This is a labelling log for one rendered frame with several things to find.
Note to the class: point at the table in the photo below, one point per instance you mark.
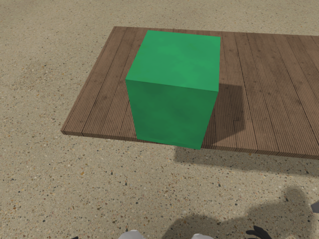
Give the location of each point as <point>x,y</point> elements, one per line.
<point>267,103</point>

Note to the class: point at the right robot hand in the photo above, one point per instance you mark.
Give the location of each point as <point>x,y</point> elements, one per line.
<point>259,232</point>

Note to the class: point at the carton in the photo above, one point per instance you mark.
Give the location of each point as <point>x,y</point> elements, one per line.
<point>172,86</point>

